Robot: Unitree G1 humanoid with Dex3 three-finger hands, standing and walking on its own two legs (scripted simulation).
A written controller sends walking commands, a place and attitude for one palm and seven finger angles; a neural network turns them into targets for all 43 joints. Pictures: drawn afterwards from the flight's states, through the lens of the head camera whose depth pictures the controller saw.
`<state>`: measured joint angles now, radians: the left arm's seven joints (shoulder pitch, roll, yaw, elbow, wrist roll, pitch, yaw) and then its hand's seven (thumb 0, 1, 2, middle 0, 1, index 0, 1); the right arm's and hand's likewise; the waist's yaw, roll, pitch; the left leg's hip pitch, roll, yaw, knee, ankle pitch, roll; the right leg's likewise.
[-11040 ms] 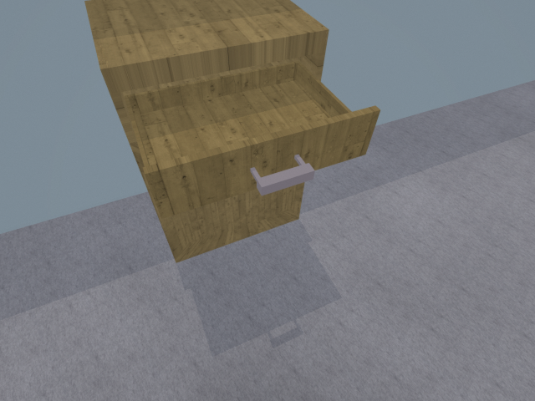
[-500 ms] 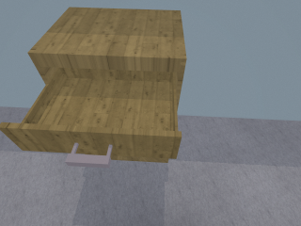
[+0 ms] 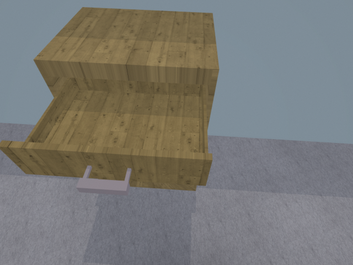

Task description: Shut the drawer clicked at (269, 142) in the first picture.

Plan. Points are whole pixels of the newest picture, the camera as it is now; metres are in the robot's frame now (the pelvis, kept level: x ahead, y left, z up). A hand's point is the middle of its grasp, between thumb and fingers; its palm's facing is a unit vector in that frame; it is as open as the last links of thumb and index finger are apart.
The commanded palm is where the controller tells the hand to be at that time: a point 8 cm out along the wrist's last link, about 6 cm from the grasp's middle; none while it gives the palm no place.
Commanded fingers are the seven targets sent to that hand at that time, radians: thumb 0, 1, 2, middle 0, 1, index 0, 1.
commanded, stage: look again from close up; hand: left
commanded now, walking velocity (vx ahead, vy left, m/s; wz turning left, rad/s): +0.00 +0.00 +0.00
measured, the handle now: (106, 178) +0.33 +0.21 -0.04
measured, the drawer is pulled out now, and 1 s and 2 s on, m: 0.30 0.30 0.30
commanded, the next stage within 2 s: come to a stop and stand still in 0.10 s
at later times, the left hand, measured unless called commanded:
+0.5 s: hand out of the picture -0.01 +0.19 -0.18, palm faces +0.03 -0.98 -0.20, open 7.3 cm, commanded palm none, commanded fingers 0.00 0.90 0.90 -0.20 -0.30 -0.20 -0.30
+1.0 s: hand out of the picture -0.03 +0.20 -0.18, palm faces +0.04 -0.98 -0.17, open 7.3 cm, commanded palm none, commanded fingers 0.00 0.90 0.90 -0.20 -0.30 -0.20 -0.30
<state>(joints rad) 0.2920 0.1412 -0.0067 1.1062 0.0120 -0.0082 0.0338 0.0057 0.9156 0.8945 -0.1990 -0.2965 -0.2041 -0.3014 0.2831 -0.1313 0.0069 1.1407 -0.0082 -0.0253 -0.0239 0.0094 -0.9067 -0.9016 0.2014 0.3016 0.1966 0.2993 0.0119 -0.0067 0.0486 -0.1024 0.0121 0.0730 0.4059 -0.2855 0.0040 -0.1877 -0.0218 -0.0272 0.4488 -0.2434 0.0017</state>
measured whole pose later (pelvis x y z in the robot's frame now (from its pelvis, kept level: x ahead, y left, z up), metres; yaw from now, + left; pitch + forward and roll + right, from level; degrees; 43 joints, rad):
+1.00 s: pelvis -0.02 +0.04 +0.00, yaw +1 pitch -2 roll +0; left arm 0.31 0.16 -0.01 1.06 0.02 0.00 0.04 0.00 0.91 0.89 -0.20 -0.30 -0.20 -0.30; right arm 0.28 -0.15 0.00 1.09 -0.01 -0.02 -0.01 0.01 -0.91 -0.90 0.20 0.30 0.20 0.30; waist 0.01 -0.03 0.04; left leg -0.16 -0.04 0.07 0.48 -0.29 0.06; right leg -0.21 -0.08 -0.03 0.47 -0.23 0.05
